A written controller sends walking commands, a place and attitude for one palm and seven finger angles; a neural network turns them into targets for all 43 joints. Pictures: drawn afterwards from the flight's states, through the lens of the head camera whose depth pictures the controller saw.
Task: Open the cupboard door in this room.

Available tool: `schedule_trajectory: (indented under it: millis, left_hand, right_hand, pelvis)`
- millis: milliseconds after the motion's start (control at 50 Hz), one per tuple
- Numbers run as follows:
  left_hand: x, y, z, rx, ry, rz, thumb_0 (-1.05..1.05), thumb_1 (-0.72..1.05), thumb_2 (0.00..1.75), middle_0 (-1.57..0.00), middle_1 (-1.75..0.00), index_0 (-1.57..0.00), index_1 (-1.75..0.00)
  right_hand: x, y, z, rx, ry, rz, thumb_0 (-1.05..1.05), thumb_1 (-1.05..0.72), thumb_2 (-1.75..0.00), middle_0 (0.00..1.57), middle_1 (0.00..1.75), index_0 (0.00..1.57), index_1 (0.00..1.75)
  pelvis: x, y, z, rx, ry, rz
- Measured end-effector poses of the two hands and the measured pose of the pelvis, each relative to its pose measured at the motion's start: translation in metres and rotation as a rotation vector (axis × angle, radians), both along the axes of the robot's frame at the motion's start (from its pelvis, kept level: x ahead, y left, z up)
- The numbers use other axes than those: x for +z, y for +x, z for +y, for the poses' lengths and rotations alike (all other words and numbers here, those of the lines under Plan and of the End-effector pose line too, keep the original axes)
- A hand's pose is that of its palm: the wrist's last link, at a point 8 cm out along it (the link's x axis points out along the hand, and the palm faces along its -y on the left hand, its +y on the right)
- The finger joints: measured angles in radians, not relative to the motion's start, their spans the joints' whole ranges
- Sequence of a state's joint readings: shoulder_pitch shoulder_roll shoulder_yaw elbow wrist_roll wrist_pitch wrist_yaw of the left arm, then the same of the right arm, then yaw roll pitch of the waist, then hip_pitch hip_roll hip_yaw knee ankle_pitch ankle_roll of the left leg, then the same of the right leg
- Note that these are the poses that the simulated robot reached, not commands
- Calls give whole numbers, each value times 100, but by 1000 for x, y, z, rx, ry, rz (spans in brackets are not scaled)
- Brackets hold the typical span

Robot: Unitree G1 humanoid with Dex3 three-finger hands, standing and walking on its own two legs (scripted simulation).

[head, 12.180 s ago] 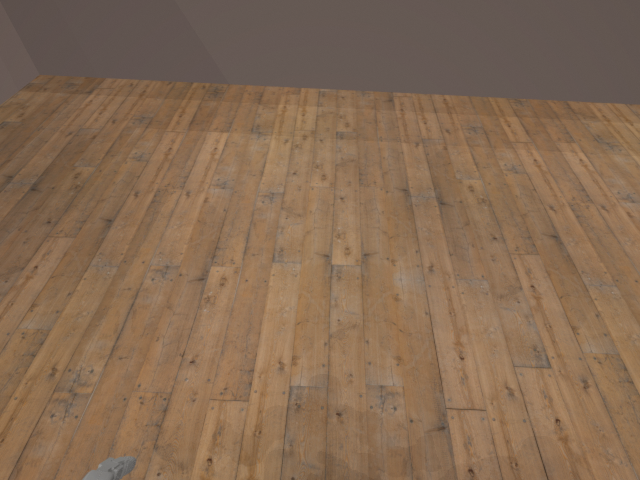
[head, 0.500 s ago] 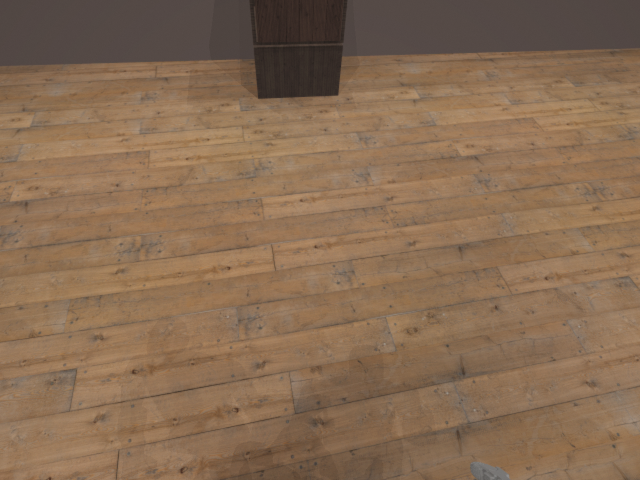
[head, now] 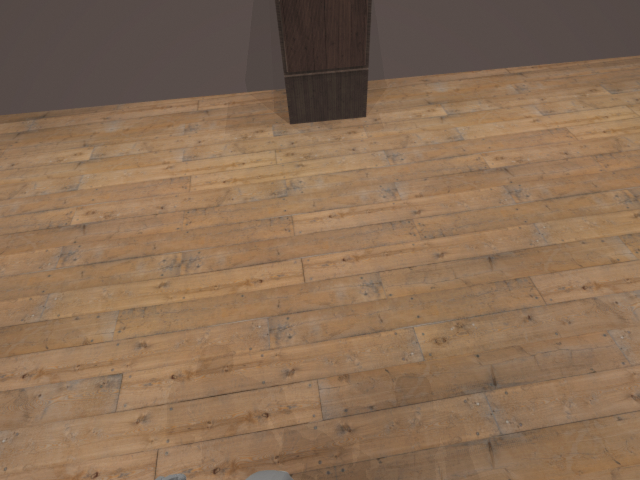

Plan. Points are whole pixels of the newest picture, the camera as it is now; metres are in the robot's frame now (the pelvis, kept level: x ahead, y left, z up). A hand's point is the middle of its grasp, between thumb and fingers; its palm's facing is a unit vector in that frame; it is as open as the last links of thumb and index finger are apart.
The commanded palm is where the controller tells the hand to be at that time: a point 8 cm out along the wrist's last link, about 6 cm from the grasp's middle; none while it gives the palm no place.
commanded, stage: turn or walk to find it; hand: left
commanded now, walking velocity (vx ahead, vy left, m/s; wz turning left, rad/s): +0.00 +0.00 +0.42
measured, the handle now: out of the picture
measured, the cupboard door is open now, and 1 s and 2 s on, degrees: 0 0 0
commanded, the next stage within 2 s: stand and wait in 0.64 s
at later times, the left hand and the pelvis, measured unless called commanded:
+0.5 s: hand out of the picture -0.03 +0.28 -0.17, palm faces +0.24 -0.95 -0.22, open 7.3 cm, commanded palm none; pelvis -0.03 +0.07 +0.00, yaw +12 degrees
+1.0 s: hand out of the picture -0.03 +0.20 -0.15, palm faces +0.32 -0.91 -0.26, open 7.3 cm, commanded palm none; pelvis -0.03 +0.01 +0.00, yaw +18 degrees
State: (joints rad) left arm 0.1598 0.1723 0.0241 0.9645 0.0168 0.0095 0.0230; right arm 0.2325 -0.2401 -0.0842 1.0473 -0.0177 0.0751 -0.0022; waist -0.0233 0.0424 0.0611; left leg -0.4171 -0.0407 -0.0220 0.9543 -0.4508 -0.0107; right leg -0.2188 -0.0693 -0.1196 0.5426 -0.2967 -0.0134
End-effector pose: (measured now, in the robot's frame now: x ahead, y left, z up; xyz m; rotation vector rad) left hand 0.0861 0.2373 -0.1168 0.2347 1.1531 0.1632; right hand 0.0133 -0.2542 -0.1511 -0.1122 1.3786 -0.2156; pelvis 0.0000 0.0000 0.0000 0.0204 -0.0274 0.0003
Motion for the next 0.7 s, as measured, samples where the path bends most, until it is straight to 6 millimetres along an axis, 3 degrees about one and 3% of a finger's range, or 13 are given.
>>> schedule_trajectory:
  millis: [160, 340, 400, 560, 700]
  left_hand:
    - [-4, -50, 11, 81, -10, 65, 0, 91, 90, -20, -30, -21, -30]
    - [-43, -118, 61, 222, -67, 143, 0, 91, 90, -20, -30, -21, -30]
    - [-42, -134, 75, 250, -69, 192, 0, 91, 90, -20, -30, -21, -30]
    - [-19, -135, 96, 298, -58, 127, 1, 91, 90, -20, -30, -20, -30]
    - [-9, -119, 94, 309, -27, 59, 0, 91, 90, -20, -30, -20, -30]
  right_hand:
    - [5, -2, 5, 71, -3, 34, 1, -91, -90, 20, 30, 20, 29]
    - [13, 51, 56, 232, -61, -88, 1, -91, -90, 20, 30, 20, 29]
    - [26, 63, 74, 262, -65, -142, 1, -91, -90, 20, 30, 20, 29]
    - [37, 71, 102, 328, -47, -158, 1, -90, -90, 20, 30, 21, 30]
    - [27, 59, 99, 337, -17, -128, 1, -90, -90, 20, 30, 21, 30]
  pelvis:
    - [2, -11, 7, 75, -3, 6]
    - [-15, -27, 46, 155, -25, 10]
    - [-8, -30, 56, 159, -37, 9]
    - [8, -36, 70, 226, -52, 29]
    - [7, -40, 63, 274, -36, 27]
